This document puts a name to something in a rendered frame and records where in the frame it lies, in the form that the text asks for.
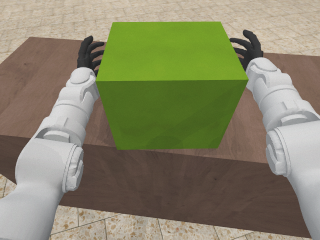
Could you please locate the right robot hand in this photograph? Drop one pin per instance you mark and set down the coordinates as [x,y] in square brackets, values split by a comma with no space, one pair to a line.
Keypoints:
[253,48]

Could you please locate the robot right upper arm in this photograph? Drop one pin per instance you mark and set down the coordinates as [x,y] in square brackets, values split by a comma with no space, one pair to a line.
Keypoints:
[294,152]

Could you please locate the robot left upper arm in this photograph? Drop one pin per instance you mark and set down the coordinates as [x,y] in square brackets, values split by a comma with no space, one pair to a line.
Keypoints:
[47,170]

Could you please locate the left robot forearm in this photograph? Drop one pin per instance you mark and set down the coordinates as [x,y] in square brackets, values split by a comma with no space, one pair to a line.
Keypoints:
[71,113]

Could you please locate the right robot forearm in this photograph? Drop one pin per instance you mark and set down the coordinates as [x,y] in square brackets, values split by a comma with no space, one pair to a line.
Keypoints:
[276,97]

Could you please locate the pedestal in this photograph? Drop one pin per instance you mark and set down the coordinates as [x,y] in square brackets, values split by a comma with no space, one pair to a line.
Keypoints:
[230,186]

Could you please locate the left robot hand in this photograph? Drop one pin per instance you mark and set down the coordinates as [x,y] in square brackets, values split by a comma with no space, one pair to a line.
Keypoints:
[85,57]

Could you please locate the carton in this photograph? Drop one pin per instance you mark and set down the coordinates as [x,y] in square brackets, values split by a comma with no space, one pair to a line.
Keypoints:
[169,85]

